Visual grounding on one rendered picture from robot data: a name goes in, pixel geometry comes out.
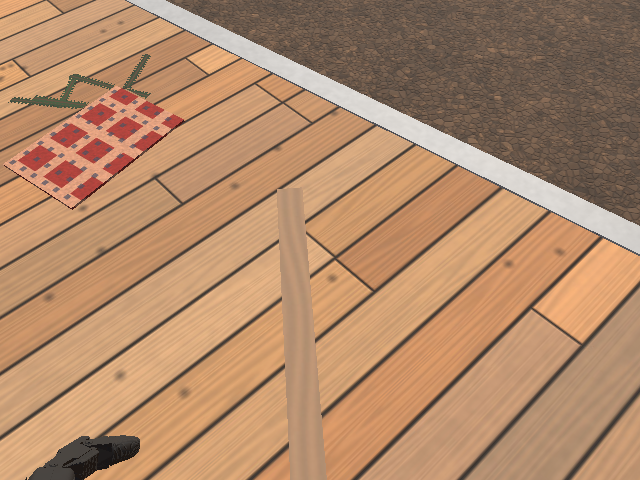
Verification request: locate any robot left hand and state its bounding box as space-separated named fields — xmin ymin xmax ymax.
xmin=25 ymin=435 xmax=140 ymax=480

